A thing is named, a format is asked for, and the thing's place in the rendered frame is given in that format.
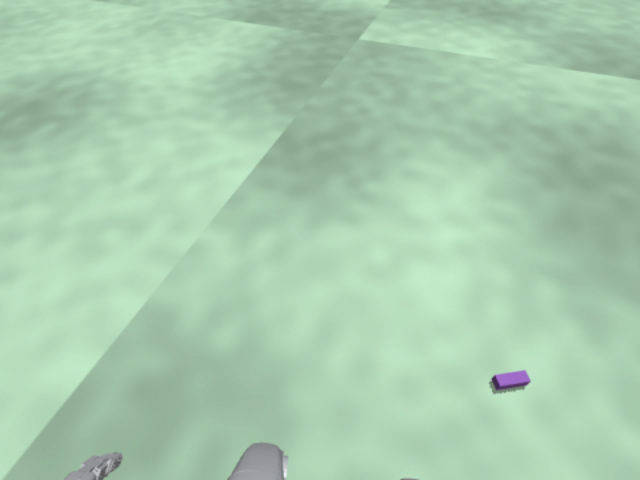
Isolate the left robot hand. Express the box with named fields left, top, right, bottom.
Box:
left=64, top=452, right=122, bottom=480

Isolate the small box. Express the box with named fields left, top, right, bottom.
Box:
left=492, top=370, right=531, bottom=390

